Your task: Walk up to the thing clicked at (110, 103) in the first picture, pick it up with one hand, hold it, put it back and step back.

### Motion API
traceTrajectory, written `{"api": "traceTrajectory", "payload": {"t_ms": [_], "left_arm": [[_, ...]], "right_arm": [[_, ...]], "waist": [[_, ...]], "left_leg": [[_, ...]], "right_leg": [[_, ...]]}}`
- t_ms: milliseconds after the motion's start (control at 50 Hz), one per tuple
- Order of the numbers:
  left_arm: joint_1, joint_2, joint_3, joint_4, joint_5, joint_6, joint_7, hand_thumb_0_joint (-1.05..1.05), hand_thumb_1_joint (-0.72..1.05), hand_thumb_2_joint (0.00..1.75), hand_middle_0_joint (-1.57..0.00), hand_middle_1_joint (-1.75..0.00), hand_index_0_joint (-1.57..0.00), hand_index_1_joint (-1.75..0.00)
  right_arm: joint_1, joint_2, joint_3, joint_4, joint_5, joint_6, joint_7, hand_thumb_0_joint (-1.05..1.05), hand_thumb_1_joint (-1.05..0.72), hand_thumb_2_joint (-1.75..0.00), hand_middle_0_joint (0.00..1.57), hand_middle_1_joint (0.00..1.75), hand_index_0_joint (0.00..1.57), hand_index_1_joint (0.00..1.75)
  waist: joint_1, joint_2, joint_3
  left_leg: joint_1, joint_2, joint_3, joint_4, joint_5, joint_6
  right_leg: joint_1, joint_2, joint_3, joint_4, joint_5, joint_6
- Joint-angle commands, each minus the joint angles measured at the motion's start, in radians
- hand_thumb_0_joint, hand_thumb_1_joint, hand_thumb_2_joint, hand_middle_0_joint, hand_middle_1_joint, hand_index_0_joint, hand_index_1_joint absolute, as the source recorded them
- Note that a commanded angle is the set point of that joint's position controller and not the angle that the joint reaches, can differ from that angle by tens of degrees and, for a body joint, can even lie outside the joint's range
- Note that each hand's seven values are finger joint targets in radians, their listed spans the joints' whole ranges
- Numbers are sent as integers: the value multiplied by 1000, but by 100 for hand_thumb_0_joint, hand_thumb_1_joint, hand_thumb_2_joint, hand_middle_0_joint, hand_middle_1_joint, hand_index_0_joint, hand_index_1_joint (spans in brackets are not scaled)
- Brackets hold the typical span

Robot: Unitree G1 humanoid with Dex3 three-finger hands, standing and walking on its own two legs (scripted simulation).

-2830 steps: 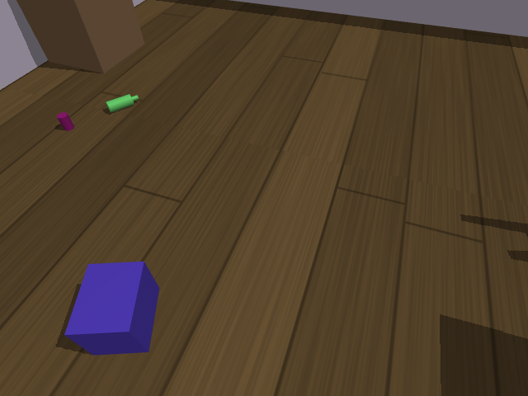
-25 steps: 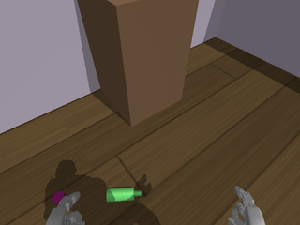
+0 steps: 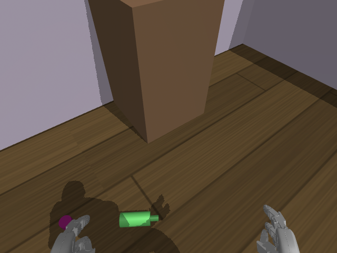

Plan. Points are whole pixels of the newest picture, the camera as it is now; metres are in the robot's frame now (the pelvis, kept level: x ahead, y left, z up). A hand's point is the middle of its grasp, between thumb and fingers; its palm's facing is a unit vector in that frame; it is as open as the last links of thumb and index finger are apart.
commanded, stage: home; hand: left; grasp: from above
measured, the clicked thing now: (139, 218) +0.44 +0.16 -0.68
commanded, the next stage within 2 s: stand in 0.86 s
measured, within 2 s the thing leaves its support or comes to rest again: neither
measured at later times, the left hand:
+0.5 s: hand out of the picture +0.16 +0.18 -0.04, palm faces +0.05 -0.98 -0.21, open 7.4 cm
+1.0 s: hand (94, 252) +0.16 +0.18 -0.05, palm faces +0.03 -0.97 -0.26, open 7.4 cm
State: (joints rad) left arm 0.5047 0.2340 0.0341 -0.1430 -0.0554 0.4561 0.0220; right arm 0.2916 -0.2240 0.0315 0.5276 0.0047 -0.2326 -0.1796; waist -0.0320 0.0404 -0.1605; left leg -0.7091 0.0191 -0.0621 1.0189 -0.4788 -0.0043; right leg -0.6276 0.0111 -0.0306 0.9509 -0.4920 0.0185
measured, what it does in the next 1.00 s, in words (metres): stands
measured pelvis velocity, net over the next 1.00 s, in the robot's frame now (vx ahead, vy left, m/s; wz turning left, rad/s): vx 0.00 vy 0.00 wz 0.00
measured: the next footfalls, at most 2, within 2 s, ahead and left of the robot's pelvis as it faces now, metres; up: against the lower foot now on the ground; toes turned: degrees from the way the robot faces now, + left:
none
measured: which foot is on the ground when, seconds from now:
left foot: down 0.00-1.00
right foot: down 0.00-1.00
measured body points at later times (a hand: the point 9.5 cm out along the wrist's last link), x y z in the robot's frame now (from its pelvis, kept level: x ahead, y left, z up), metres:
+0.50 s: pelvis +0.00 +0.00 +0.00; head +0.02 +0.01 +0.45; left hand +0.16 +0.23 -0.03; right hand +0.16 -0.24 -0.06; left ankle +0.02 +0.12 -0.68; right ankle -0.01 -0.14 -0.68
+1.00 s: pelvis +0.00 +0.00 +0.00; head +0.02 +0.00 +0.45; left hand +0.16 +0.23 -0.03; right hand +0.16 -0.25 -0.07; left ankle +0.02 +0.12 -0.68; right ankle -0.01 -0.14 -0.68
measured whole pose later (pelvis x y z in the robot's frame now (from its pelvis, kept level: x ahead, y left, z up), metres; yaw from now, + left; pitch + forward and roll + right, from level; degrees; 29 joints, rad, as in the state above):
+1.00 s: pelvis +0.00 +0.00 +0.00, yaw +0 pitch +7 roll -2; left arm 0.43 0.25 0.01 -0.01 -0.01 0.33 0.03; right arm 0.26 -0.23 0.01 0.58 -0.05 -0.20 -0.15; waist -0.01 0.03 -0.10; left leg -0.65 0.01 -0.05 1.00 -0.47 0.00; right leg -0.58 0.01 -0.02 0.95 -0.49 0.01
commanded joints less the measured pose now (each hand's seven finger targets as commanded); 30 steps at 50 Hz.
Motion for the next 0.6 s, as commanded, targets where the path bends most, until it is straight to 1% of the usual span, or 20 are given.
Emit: {"api": "traceTrajectory", "payload": {"t_ms": [0, 20, 80, 100, 140, 180, 200, 220, 240, 260, 280, 300, 340, 360, 380, 400, 440, 480, 520, 580], "left_arm": [[-12, 91, 46, -189, 8, -47, 5, 0, 90, 90, -20, -30, -20, -30], [-30, 112, 65, -215, 4, -49, 7, 0, 90, 90, -20, -30, -20, -30], [-26, 109, 62, -215, 7, -52, 8, 0, 90, 90, -20, -30, -20, -30], [-21, 100, 49, -200, 8, -51, 8, 0, 90, 90, -20, -30, -20, -30], [-23, 110, 61, -206, 6, -53, 9, 0, 90, 90, -20, -30, -20, -30], [-19, 105, 55, -198, 9, -51, 9, 0, 90, 90, -20, -30, -20, -30], [-28, 99, 50, -215, 7, -54, 7, 0, 90, 90, -20, -30, -20, -30], [-19, 102, 58, -207, 3, -52, 8, 0, 90, 90, -20, -30, -20, -30], [-12, 101, 55, -193, 5, -50, 8, 0, 90, 90, -20, -30, -20, -30], [-8, 102, 57, -201, 6, -50, 9, 0, 90, 90, -20, -30, -20, -30], [-36, 106, 54, -214, 4, -53, 8, 0, 90, 90, -20, -30, -20, -30], [-11, 100, 54, -196, 5, -49, 7, 0, 90, 90, -20, -30, -20, -30], [-23, 94, 45, -216, 5, -51, 6, 0, 90, 90, -20, -30, -20, -30], [-16, 104, 62, -210, 2, -52, 7, 0, 90, 90, -20, -30, -20, -30], [-7, 102, 57, -211, 2, -51, 6, 0, 90, 90, -20, -30, -20, -30], [-2, 103, 59, -188, 1, -48, 7, 0, 90, 90, -20, -30, -20, -30], [-6, 111, 65, -203, 4, -52, 9, 0, 90, 90, -20, -30, -20, -30], [-22, 100, 52, -200, 2, -53, 7, 0, 90, 90, -20, -30, -20, -30], [-18, 101, 55, -208, 0, -51, 7, 0, 90, 90, -20, -30, -20, -30], [-15, 112, 64, -201, 7, -51, 9, 0, 90, 90, -20, -30, -20, -30]], "right_arm": [[-63, -118, -51, -156, 2, -62, -17, 0, -90, -90, 20, 30, 20, 30], [-64, -127, -56, -161, 2, -63, -18, 0, -90, -90, 20, 30, 20, 30], [-58, -122, -54, -154, 0, -61, -17, 0, -90, -90, 20, 30, 20, 30], [-64, -123, -53, -158, 0, -60, -17, 0, -90, -90, 20, 30, 20, 30], [-63, -127, -55, -158, 1, -60, -16, 0, -90, -90, 20, 30, 20, 30], [-66, -128, -55, -162, 0, -58, -16, 0, -90, -90, 20, 30, 20, 30], [-68, -127, -55, -162, 1, -60, -15, 0, -90, -90, 20, 30, 20, 30], [-59, -125, -56, -159, 1, -59, -17, 0, -90, -90, 20, 30, 20, 30], [-67, -127, -54, -159, 3, -58, -15, 0, -90, -90, 20, 30, 20, 30], [-62, -128, -55, -162, 2, -59, -13, 0, -90, -90, 20, 30, 20, 30], [-68, -125, -52, -161, 4, -54, -12, 0, -90, -90, 20, 30, 20, 30], [-67, -130, -55, -162, 3, -56, -12, 0, -90, -90, 20, 30, 20, 30], [-59, -130, -57, -164, 2, -56, -11, 0, -90, -90, 20, 30, 20, 30], [-58, -128, -58, -161, 2, -55, -12, 0, -90, -90, 20, 30, 20, 30], [-56, -124, -55, -162, 2, -53, -12, 0, -90, -90, 20, 30, 20, 30], [-61, -129, -57, -165, 2, -54, -12, 0, -90, -90, 20, 30, 20, 30], [-54, -121, -55, -166, 1, -51, -11, 0, -90, -90, 20, 30, 20, 30], [-55, -127, -57, -167, 1, -51, -13, 0, -90, -90, 20, 30, 20, 30], [-53, -124, -55, -162, 1, -52, -14, 0, -90, -90, 20, 30, 20, 30], [-62, -123, -55, -166, 1, -52, -15, 0, -90, -90, 20, 30, 20, 30]], "waist": [[-12, 7, -64], [-9, -2, -79], [-6, 26, -93], [-8, 12, -64], [-6, 21, -77], [-10, 25, -68], [-4, 27, -59], [-7, 24, -87], [-4, 9, -54], [-1, 20, -68], [-4, 28, -56], [-1, 25, -59], [-9, 50, -83], [-4, 29, -100], [-5, 17, -99], [-6, -6, -80], [-3, 18, -96], [-17, -3, -82], [-13, 1, -86], [-6, 7, -72]], "left_leg": [[123, -16, 18, -164, 195, 19], [128, -16, 18, -161, 198, 21], [136, -12, 8, -166, 222, 16], [126, -12, 8, -170, 204, 17], [131, -11, 5, -176, 201, 17], [129, -9, 2, -182, 184, 15], [125, -5, -4, -189, 168, 14], [132, -10, 2, -177, 192, 15], [120, -6, -4, -186, 173, 16], [126, -4, -9, -187, 188, 13], [117, -5, -12, -191, 160, 14], [123, -3, -17, -196, 163, 13], [143, 0, -15, -193, 193, 9], [141, -2, -13, -181, 224, 10], [140, -4, -9, -172, 250, 12], [126, -9, 1, -162, 242, 17], [132, -13, 16, -154, 249, 16], [128, -14, 16, -156, 216, 20], [129, -15, 18, -152, 221, 21], [118, -15, 14, -164, 189, 19]], "right_leg": [[-6, 18, -27, -160, 189, -18], [7, 17, -27, -161, 190, -17], [6, 20, -31, -143, 205, -23], [-4, 21, -33, -148, 189, -20], [4, 21, -33, -143, 187, -22], [-8, 23, -34, -144, 171, -24], [-10, 24, -37, -141, 157, -23], [1, 22, -34, -144, 179, -22], [-8, 23, -37, -144, 162, -22], [-3, 23, -37, -135, 172, -25], [-14, 22, -35, -142, 153, -24], [-11, 23, -37, -136, 154, -25], [-12, 24, -37, -126, 176, -26], [3, 24, -38, -127, 200, -25], [11, 23, -39, -129, 225, -24], [8, 24, -36, -139, 218, -21], [11, 19, -27, -140, 230, -21], [-3, 20, -27, -151, 205, -18], [4, 17, -26, -153, 214, -17], [-1, 18, -30, -153, 178, -20]]}}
